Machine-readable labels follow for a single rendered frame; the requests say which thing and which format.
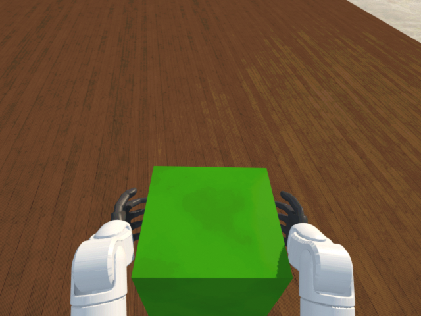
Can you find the robot left hand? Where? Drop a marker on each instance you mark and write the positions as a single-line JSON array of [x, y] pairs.
[[122, 207]]

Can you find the carton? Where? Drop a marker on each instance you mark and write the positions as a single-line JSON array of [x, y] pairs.
[[210, 244]]

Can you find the robot right hand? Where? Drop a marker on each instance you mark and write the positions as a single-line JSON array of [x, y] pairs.
[[294, 210]]

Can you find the robot right forearm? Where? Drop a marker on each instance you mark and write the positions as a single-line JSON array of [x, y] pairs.
[[326, 285]]

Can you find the robot left forearm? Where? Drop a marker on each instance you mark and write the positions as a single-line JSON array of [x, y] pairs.
[[99, 274]]

